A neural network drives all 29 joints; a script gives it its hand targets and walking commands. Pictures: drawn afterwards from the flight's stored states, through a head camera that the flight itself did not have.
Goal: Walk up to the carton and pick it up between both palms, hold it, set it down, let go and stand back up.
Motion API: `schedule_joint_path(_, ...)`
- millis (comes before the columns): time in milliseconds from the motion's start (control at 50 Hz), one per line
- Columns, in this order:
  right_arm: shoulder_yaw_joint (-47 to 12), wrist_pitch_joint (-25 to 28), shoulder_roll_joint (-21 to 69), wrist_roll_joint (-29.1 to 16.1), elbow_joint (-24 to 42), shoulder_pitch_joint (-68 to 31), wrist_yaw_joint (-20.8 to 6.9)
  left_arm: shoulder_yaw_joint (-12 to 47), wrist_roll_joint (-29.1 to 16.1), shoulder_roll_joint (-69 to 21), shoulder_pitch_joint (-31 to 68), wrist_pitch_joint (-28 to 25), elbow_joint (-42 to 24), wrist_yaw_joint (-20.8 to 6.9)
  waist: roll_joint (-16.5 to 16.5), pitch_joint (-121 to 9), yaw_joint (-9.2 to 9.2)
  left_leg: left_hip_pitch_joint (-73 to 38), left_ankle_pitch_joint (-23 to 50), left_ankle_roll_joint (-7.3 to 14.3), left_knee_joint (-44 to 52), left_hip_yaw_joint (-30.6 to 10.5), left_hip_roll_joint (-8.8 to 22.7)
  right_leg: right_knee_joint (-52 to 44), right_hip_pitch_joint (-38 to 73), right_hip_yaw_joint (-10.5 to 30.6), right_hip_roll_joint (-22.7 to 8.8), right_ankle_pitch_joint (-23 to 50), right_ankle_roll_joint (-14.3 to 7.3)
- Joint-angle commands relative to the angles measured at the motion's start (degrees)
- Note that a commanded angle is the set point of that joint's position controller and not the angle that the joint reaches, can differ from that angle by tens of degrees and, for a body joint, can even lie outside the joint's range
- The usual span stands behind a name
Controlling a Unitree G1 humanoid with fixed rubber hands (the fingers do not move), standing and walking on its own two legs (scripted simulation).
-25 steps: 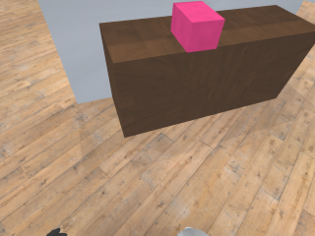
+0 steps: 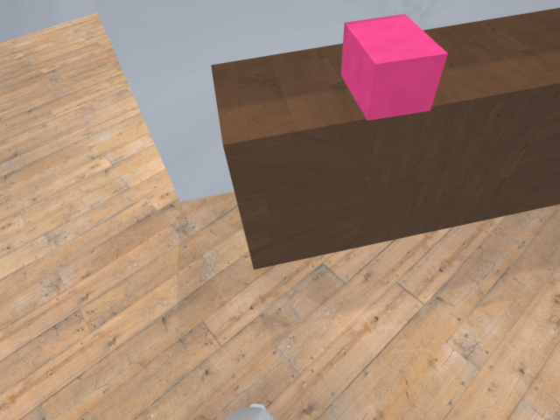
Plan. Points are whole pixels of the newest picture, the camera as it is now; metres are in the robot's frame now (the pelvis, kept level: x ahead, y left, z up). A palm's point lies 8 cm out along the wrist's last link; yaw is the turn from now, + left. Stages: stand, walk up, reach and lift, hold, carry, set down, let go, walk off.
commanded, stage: walk up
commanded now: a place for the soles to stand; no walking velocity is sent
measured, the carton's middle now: (386, 65) +1.03 -0.20 -0.02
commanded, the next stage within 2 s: none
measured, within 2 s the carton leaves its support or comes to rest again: neither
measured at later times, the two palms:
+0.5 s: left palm (175, 405) +0.17 +0.22 -0.14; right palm out of the picture +0.17 -0.42 -0.10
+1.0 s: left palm (183, 363) +0.23 +0.22 -0.12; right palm out of the picture +0.28 -0.43 -0.11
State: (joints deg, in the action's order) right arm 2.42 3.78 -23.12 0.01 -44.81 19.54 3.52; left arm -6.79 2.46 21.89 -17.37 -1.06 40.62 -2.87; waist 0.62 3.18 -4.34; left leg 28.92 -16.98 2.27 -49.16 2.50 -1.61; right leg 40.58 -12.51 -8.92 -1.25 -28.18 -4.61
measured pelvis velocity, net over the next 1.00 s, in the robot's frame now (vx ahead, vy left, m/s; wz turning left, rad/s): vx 0.19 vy -0.10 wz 0.12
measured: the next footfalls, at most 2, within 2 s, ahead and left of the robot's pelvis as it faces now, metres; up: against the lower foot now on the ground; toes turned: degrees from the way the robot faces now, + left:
left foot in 0.06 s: +0.14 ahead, +0.11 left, +0.00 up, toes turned +3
right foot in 0.48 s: +0.21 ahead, -0.18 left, +0.00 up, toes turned -2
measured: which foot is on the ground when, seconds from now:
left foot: up 0.00-0.04, down 0.06-0.48, up 0.50-0.94, down 0.96-1.00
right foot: down 0.00-0.06, up 0.08-0.46, down 0.48-0.96, up 0.98-1.00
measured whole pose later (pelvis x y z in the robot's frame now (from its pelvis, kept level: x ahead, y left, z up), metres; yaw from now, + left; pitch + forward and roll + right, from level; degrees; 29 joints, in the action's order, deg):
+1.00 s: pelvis +0.19 -0.10 -0.03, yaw +7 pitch -3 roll +1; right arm 2.4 5.7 -24.1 0.0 -47.8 20.1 6.3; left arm -7.1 2.6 22.0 -15.0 1.9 40.7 -2.9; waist 2.6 6.9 -2.1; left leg 26.4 -19.8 2.5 -49.0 2.2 -0.4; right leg 60.4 -22.6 -8.2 -2.8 -30.3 -4.4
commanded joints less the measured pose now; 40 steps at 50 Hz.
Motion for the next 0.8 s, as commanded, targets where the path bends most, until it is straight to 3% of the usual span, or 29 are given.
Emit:
schedule_joint_path(0,3.68,1.72,-11.11,-0.08,2.44,7.90,0.28,-3.27,0.34,12.90,0.93,0.33,-6.49,1.03,9.44,-5.15,4.81,-15.29,4.55,2.63,14.56,7.47,-1.39,3.56,1.26,0.85,-8.64,48.77,3.00)
schedule_joint_path(20,5.27,2.15,-13.78,0.74,0.34,17.55,1.10,-2.56,0.21,11.57,2.23,0.17,-7.97,0.96,5.03,-9.65,9.74,-29.52,1.83,5.61,16.75,-0.62,0.68,17.49,-8.61,1.63,-7.15,44.78,4.00)
schedule_joint_path(40,7.15,2.36,-19.05,1.98,0.02,22.28,1.90,-1.56,0.09,8.29,3.22,-0.08,-9.18,0.64,-6.68,-10.79,12.28,-37.77,-7.35,11.14,20.26,-22.33,11.08,31.02,-24.75,4.27,-2.05,20.78,5.17)
schedule_joint_path(60,7.68,2.52,-22.67,1.16,2.09,20.13,2.50,-1.59,-0.17,9.50,4.41,0.41,-9.78,-0.10,-8.27,-10.79,10.62,-37.61,-16.52,17.67,28.86,-49.11,24.17,39.85,-35.98,9.03,2.58,-3.75,6.21)
schedule_joint_path(80,7.74,2.24,-23.84,-0.69,2.33,15.34,2.59,-2.35,-0.37,15.10,6.94,1.24,-8.83,-0.19,-2.83,-5.96,10.08,-27.29,-29.17,20.93,34.07,-56.65,27.62,41.26,-36.09,18.13,-1.27,-5.03,5.43)
schedule_joint_path(120,6.26,2.75,-20.52,-0.25,2.83,8.59,2.74,-3.10,-0.14,15.63,7.03,1.48,-8.10,-0.66,0.90,0.55,6.55,-19.18,-25.35,17.14,32.34,-48.37,23.10,38.99,-35.03,18.70,-4.12,-1.21,4.25)
schedule_joint_path(160,5.72,3.35,-18.20,0.78,1.98,5.78,2.49,-3.47,0.47,14.08,2.20,2.04,-6.12,-1.41,-1.87,1.57,3.94,-12.60,-19.08,13.55,29.47,-34.91,18.02,31.30,-29.89,17.47,-5.98,1.96,3.11)
schedule_joint_path(200,5.48,3.68,-18.61,1.76,1.21,6.04,1.92,-3.80,0.76,13.20,0.35,2.56,-5.02,-2.03,-5.20,1.28,3.66,-7.49,-21.11,12.20,28.10,-30.69,15.05,27.93,-25.94,14.78,-5.12,2.98,2.96)
schedule_joint_path(240,6.21,4.13,-20.47,1.83,0.90,5.28,2.14,-4.00,1.10,13.58,2.10,2.75,-5.75,-2.45,-6.47,2.41,3.96,-7.28,-21.47,13.09,27.16,-31.44,16.59,25.03,-27.34,15.60,-6.51,3.63,3.34)
schedule_joint_path(300,6.86,4.34,-21.33,2.15,0.66,6.71,2.42,-4.38,1.24,14.35,4.48,2.79,-6.35,-2.58,-8.95,0.78,5.49,-11.43,-20.30,13.33,23.79,-30.94,16.52,21.64,-29.79,15.64,-7.01,3.59,3.48)
schedule_joint_path(340,7.19,4.27,-21.97,2.21,0.82,7.19,2.76,-4.64,1.41,14.94,5.80,2.44,-6.74,-2.53,-8.76,-0.93,6.05,-14.17,-18.64,13.88,21.50,-33.00,17.68,20.22,-30.29,16.17,-6.94,1.24,3.54)
schedule_joint_path(380,7.38,4.28,-22.57,2.11,0.67,6.94,3.20,-4.73,1.31,14.76,6.14,1.98,-6.85,-2.19,-9.18,-1.23,5.90,-14.55,-13.84,14.67,18.54,-34.57,18.84,18.27,-30.07,16.99,-7.26,-0.46,3.86)
schedule_joint_path(400,7.17,4.30,-22.61,2.09,0.78,5.87,3.41,-4.80,1.09,14.55,6.24,1.54,-6.75,-1.97,-10.02,-1.26,5.70,-12.94,-9.25,14.19,15.52,-33.33,18.49,15.13,-28.35,17.32,-7.16,-1.35,4.19)
schedule_joint_path(420,6.97,4.06,-22.31,2.16,1.22,3.49,3.54,-5.36,1.00,14.73,2.96,1.17,-5.54,-1.78,-9.48,-2.53,3.08,-8.61,-6.46,12.57,10.98,-30.91,17.43,9.99,-21.00,18.98,-7.49,0.51,4.43)
schedule_joint_path(440,6.17,3.63,-20.66,2.25,2.14,-1.06,3.55,-6.30,1.02,14.81,-4.85,0.71,-2.59,-1.52,-7.23,-3.99,-2.14,1.03,-4.03,9.44,3.26,-24.63,14.11,1.57,-7.05,17.96,-6.15,4.36,4.05)
schedule_joint_path(460,4.32,3.14,-15.89,2.56,2.39,-2.15,3.55,-7.70,1.29,16.63,-14.14,0.18,0.77,-1.13,3.27,-4.92,-7.44,15.70,-3.33,4.69,-11.52,-12.03,7.20,-6.90,10.05,18.16,-4.65,-1.60,4.43)
schedule_joint_path(480,1.37,3.05,-8.05,2.31,2.82,-1.34,3.64,-7.60,1.87,19.89,-14.69,-0.05,-0.46,-0.51,20.11,-0.85,-8.36,28.44,-19.08,1.36,-28.22,-7.66,-4.33,-16.85,8.34,32.02,-13.39,-12.13,4.71)
schedule_joint_path(500,3.13,2.75,-13.02,1.04,2.23,0.22,4.09,-6.90,0.08,22.52,-5.15,-0.06,-3.65,-0.17,15.93,-0.96,-3.55,26.01,-15.45,-0.05,-35.21,-8.85,-3.30,-33.52,0.90,49.21,-22.81,-26.28,6.54)
schedule_joint_path(520,4.43,2.60,-17.18,0.46,0.46,1.24,3.99,-6.75,-0.88,22.03,0.20,0.08,-4.29,-0.07,7.22,2.61,-0.37,20.78,-9.12,-0.61,-36.83,-9.35,-0.41,-35.26,-3.26,48.14,-22.43,-29.09,7.78)
schedule_joint_path(540,4.91,2.38,-18.10,0.07,-0.81,1.61,3.48,-6.30,-0.70,20.09,2.34,-0.19,-3.63,0.03,3.12,4.92,0.73,19.26,-5.16,-0.90,-35.54,-7.68,1.23,-32.00,-4.10,40.00,-19.57,-21.92,9.06)
schedule_joint_path(560,4.72,1.98,-17.82,-0.42,-1.18,2.11,2.79,-5.82,-0.23,18.18,1.92,-0.51,-2.53,0.34,2.34,5.74,0.93,19.03,-2.12,-1.11,-32.93,-6.65,2.46,-28.15,-3.22,32.97,-17.07,-15.09,8.84)
schedule_joint_path(580,4.56,1.85,-16.92,-0.46,-2.17,3.75,2.45,-5.43,-0.08,16.64,2.10,-0.56,-2.50,0.54,3.65,4.37,1.04,17.52,-0.11,-1.17,-30.05,-6.78,3.24,-25.46,-1.89,28.48,-15.22,-8.02,8.83)
schedule_joint_path(600,4.37,1.78,-16.03,-0.40,-2.64,4.84,2.12,-4.95,-0.27,14.93,1.13,-0.63,-2.20,0.61,7.04,4.15,0.92,16.71,0.91,-0.96,-27.85,-6.40,3.32,-23.63,0.04,25.30,-14.39,-0.18,8.96)
schedule_joint_path(620,4.17,1.61,-15.91,-0.37,-2.74,5.04,2.01,-4.61,-0.32,14.55,-0.76,-0.59,-2.08,0.66,7.64,3.76,0.70,15.46,1.41,-1.03,-25.88,-6.59,3.09,-22.58,1.27,23.14,-14.26,7.42,9.15)
schedule_joint_path(660,3.76,1.54,-15.50,-0.43,-1.93,3.95,2.08,-4.28,-0.35,14.38,-1.73,-0.37,-2.58,0.80,9.13,3.27,0.31,14.78,0.29,-1.44,-21.90,-5.73,3.30,-20.29,4.41,18.86,-14.15,14.46,7.39)
schedule_joint_path(700,3.38,1.40,-14.66,-0.60,-1.30,2.17,2.10,-4.06,-0.39,14.25,-3.92,-0.23,-2.20,1.09,8.16,2.95,-0.29,15.43,-1.14,-1.65,-17.36,-4.15,2.78,-17.36,8.92,15.95,-13.57,28.13,6.68)
schedule_joint_path(780,2.67,1.14,-13.35,-0.36,0.01,0.84,2.24,-4.19,0.25,14.08,-5.17,0.67,-3.19,1.12,13.40,-0.72,-2.23,14.65,-5.67,-1.47,-9.45,0.34,2.47,-12.47,14.12,10.42,-12.71,37.41,3.23)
